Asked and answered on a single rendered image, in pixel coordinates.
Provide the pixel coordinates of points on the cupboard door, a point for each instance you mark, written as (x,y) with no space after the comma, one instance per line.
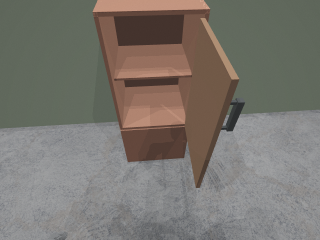
(213,84)

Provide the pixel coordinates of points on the handle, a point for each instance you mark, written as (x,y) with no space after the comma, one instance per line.
(238,105)

